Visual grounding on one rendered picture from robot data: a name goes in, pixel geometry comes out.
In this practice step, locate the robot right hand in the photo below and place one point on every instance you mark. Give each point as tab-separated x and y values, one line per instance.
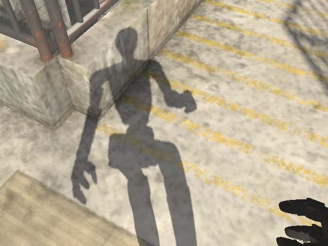
312	209

